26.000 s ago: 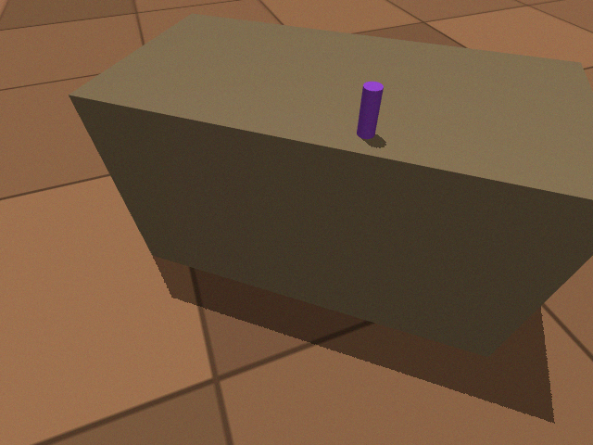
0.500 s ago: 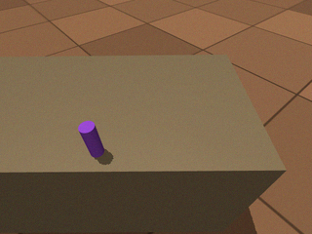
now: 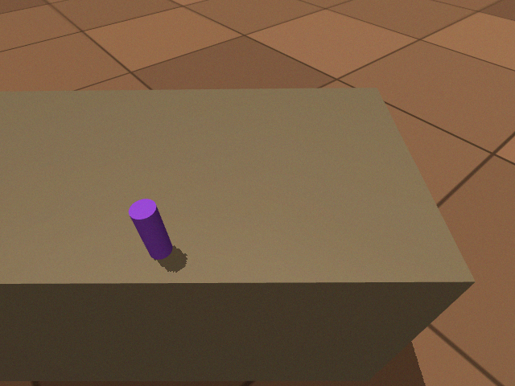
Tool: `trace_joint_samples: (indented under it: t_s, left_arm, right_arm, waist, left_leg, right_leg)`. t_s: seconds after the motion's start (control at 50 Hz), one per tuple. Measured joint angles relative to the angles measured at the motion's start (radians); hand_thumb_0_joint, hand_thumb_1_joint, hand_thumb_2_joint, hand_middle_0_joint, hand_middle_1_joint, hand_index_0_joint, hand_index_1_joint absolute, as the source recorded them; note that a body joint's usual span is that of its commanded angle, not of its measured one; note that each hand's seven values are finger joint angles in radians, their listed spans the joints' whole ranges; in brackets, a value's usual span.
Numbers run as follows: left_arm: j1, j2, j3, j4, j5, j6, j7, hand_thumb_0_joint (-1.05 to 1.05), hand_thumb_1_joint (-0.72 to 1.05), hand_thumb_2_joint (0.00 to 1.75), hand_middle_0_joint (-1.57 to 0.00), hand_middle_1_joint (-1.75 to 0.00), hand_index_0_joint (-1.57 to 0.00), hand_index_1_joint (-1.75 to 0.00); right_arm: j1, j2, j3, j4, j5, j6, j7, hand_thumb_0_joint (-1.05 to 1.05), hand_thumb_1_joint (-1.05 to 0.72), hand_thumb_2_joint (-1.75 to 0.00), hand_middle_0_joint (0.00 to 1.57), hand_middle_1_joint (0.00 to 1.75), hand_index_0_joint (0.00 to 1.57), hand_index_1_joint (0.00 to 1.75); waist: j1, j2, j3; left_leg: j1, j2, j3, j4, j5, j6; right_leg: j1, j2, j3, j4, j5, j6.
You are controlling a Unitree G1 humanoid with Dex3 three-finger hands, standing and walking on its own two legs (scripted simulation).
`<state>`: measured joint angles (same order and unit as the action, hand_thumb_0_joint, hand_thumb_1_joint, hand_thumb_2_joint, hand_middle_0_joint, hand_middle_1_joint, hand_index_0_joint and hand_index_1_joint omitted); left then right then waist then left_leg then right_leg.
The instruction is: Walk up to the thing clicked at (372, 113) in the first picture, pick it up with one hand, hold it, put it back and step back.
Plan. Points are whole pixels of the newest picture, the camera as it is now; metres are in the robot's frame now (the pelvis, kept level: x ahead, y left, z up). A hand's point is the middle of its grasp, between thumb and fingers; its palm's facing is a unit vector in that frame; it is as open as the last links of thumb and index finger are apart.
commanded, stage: stand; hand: left
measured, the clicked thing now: (152, 230) +0.38 +0.21 +0.03
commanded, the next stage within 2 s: none
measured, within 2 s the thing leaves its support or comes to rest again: neither
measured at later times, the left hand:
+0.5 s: hand out of the picture +0.07 +0.25 -0.16, palm faces -0.03 -0.94 -0.35, open 7.8 cm
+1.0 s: hand out of the picture +0.07 +0.26 -0.16, palm faces -0.03 -0.94 -0.35, open 7.4 cm
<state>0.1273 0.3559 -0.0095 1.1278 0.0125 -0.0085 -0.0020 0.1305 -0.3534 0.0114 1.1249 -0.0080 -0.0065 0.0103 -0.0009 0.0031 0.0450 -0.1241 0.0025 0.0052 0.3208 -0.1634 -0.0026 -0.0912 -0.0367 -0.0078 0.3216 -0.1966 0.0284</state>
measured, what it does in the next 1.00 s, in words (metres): stands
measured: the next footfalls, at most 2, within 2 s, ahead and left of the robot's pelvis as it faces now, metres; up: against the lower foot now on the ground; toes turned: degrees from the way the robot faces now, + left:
none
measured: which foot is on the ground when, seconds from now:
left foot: down 0.00-1.00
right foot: down 0.00-1.00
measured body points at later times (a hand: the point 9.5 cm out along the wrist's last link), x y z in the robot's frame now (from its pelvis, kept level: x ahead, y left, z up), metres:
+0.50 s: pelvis +0.00 +0.00 +0.00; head +0.01 +0.00 +0.45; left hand +0.07 +0.30 -0.13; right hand +0.08 -0.30 -0.13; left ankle +0.01 +0.12 -0.75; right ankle -0.01 -0.14 -0.75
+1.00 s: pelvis +0.01 +0.00 +0.00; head +0.02 +0.00 +0.45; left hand +0.08 +0.30 -0.13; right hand +0.08 -0.30 -0.13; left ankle +0.01 +0.12 -0.75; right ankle -0.01 -0.14 -0.75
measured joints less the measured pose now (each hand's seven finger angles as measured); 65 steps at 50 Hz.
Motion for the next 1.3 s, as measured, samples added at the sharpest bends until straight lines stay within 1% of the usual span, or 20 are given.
trace_joint_samples:
  t_s: [0.06, 0.12, 0.2, 0.26, 0.32, 0.38, 0.48, 0.56, 0.68, 1.3]
  left_arm:
    - [0.002, 0.000, 0.000, -0.002, 0.000, -0.001, 0.000, 0.00, -0.42, 0.19, -0.13, -0.16, -0.12, -0.15]
    - [0.001, -0.001, 0.001, -0.002, 0.000, 0.000, 0.000, 0.00, -0.26, 0.34, -0.16, -0.21, -0.15, -0.21]
    - [-0.001, -0.001, 0.001, -0.003, 0.000, 0.000, 0.001, 0.00, -0.01, 0.57, -0.18, -0.26, -0.18, -0.25]
    - [-0.002, -0.002, 0.001, -0.005, -0.001, 0.000, 0.002, 0.00, 0.21, 0.70, -0.19, -0.28, -0.19, -0.27]
    - [-0.002, -0.003, 0.001, -0.007, -0.001, 0.000, 0.001, 0.00, 0.43, 0.79, -0.20, -0.29, -0.19, -0.29]
    - [-0.002, -0.004, 0.001, -0.007, 0.000, -0.001, 0.001, 0.00, 0.61, 0.84, -0.20, -0.30, -0.20, -0.29]
    - [-0.001, -0.003, 0.002, -0.007, -0.001, -0.003, 0.002, 0.00, 0.79, 0.88, -0.20, -0.30, -0.20, -0.30]
    - [0.001, -0.003, 0.003, -0.008, -0.001, -0.001, 0.001, 0.00, 0.86, 0.89, -0.20, -0.30, -0.20, -0.30]
    - [0.003, -0.003, 0.003, -0.007, 0.001, -0.002, 0.001, 0.01, 0.89, 0.90, -0.20, -0.30, -0.20, -0.30]
    - [0.005, -0.002, 0.005, -0.012, 0.000, 0.000, 0.001, 0.01, 0.91, 0.90, -0.20, -0.30, -0.20, -0.30]
  right_arm:
    - [0.000, 0.001, 0.001, 0.000, 0.000, -0.001, 0.000, 0.01, -0.90, -0.90, 0.21, 0.30, 0.21, 0.30]
    - [-0.001, 0.001, 0.002, -0.001, 0.000, -0.002, -0.001, 0.01, -0.90, -0.90, 0.21, 0.30, 0.21, 0.30]
    - [-0.004, 0.001, 0.002, -0.002, 0.001, -0.002, -0.002, 0.01, -0.90, -0.90, 0.21, 0.30, 0.21, 0.30]
    - [-0.006, 0.002, 0.001, -0.005, 0.000, -0.002, -0.002, 0.01, -0.90, -0.90, 0.21, 0.30, 0.21, 0.30]
    - [-0.009, 0.002, 0.001, -0.005, 0.001, -0.002, -0.002, 0.01, -0.90, -0.90, 0.21, 0.30, 0.21, 0.30]
    - [-0.009, 0.002, 0.000, -0.005, 0.001, -0.001, -0.001, 0.01, -0.90, -0.90, 0.21, 0.30, 0.21, 0.30]
    - [-0.010, 0.003, 0.000, -0.006, 0.001, 0.000, -0.001, 0.01, -0.90, -0.90, 0.21, 0.30, 0.21, 0.30]
    - [-0.010, 0.003, -0.001, -0.007, 0.001, 0.000, -0.001, 0.01, -0.90, -0.90, 0.20, 0.30, 0.21, 0.30]
    - [-0.009, 0.003, -0.002, -0.006, 0.001, 0.001, -0.001, 0.01, -0.90, -0.90, 0.20, 0.30, 0.21, 0.30]
    - [-0.010, 0.005, -0.004, -0.006, 0.002, -0.001, -0.002, 0.01, -0.90, -0.90, 0.21, 0.30, 0.21, 0.30]
  waist:
    - [0.001, 0.000, 0.000]
    - [0.002, -0.001, 0.001]
    - [0.002, -0.001, 0.000]
    - [0.002, -0.001, -0.001]
    - [0.002, 0.000, -0.002]
    - [0.002, 0.000, -0.002]
    - [0.001, -0.002, -0.001]
    - [0.001, -0.003, -0.001]
    - [0.001, -0.004, 0.002]
    - [0.003, -0.004, 0.002]
  left_leg:
    - [0.002, 0.001, 0.000, -0.001, -0.001, 0.000]
    - [0.004, 0.000, 0.000, -0.003, -0.001, -0.001]
    - [0.006, 0.001, -0.001, -0.003, -0.002, -0.001]
    - [0.005, 0.002, -0.002, -0.001, -0.003, -0.002]
    - [0.005, 0.003, -0.002, 0.000, -0.004, -0.002]
    - [0.006, 0.003, -0.003, -0.001, -0.004, -0.002]
    - [0.007, 0.004, -0.003, 0.000, -0.005, -0.002]
    - [0.007, 0.004, -0.002, -0.001, -0.005, -0.002]
    - [0.005, 0.003, -0.001, 0.000, -0.006, -0.001]
    - [0.013, -0.001, 0.002, -0.001, -0.010, 0.003]
  right_leg:
    - [0.002, 0.001, 0.000, -0.002, 0.000, 0.000]
    - [0.004, 0.000, 0.000, -0.002, -0.001, 0.000]
    - [0.006, 0.001, -0.001, -0.003, -0.002, -0.001]
    - [0.008, 0.002, -0.002, -0.005, -0.001, -0.001]
    - [0.008, 0.003, -0.003, -0.007, -0.001, -0.002]
    - [0.010, 0.003, -0.003, -0.008, -0.001, -0.002]
    - [0.013, 0.004, -0.003, -0.011, 0.000, -0.002]
    - [0.012, 0.004, -0.002, -0.012, 0.000, -0.002]
    - [0.012, 0.003, -0.001, -0.014, 0.001, -0.001]
    - [0.018, -0.002, 0.002, -0.014, -0.002, 0.004]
